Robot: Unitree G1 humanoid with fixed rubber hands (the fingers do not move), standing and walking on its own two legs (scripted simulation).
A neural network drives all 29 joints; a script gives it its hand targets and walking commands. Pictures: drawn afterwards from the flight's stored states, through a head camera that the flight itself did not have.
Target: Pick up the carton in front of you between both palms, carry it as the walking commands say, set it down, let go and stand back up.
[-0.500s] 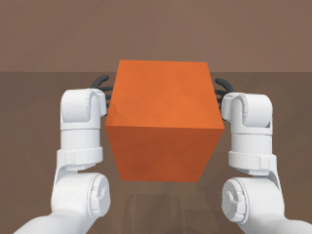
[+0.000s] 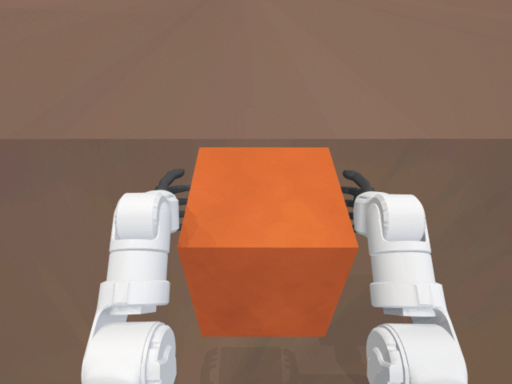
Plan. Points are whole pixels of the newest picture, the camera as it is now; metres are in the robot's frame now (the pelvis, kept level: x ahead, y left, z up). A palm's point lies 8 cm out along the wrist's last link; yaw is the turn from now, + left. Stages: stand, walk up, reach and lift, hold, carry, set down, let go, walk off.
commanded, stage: carry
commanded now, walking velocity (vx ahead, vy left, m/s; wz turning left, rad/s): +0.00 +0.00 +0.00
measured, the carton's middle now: (263, 244) +0.34 +0.00 +0.05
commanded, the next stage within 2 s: none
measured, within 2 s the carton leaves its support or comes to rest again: neither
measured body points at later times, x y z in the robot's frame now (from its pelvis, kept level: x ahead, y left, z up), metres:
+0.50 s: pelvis -0.04 +0.00 +0.01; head -0.07 +0.00 +0.45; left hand +0.32 +0.15 +0.13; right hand +0.31 -0.15 +0.13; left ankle +0.02 +0.10 -0.72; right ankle -0.07 -0.09 -0.73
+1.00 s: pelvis -0.05 +0.00 +0.00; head -0.08 +0.00 +0.45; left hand +0.30 +0.15 +0.13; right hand +0.30 -0.15 +0.13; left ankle +0.02 +0.10 -0.72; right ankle -0.07 -0.09 -0.73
